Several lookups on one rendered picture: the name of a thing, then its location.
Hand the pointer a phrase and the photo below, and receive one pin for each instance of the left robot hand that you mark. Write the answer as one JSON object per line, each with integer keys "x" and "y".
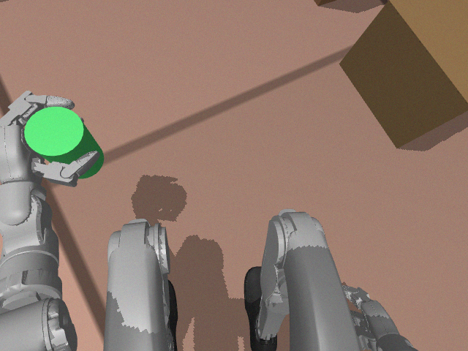
{"x": 20, "y": 162}

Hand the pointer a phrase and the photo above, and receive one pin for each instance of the left robot arm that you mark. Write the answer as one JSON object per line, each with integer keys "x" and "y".
{"x": 33, "y": 316}

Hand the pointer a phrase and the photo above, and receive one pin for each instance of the right robot arm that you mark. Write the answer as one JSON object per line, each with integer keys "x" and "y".
{"x": 394, "y": 342}

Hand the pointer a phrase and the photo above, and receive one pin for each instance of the right robot hand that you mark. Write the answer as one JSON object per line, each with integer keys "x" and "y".
{"x": 373, "y": 323}

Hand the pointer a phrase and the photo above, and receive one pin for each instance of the right robot foot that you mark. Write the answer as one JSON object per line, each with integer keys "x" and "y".
{"x": 252, "y": 297}

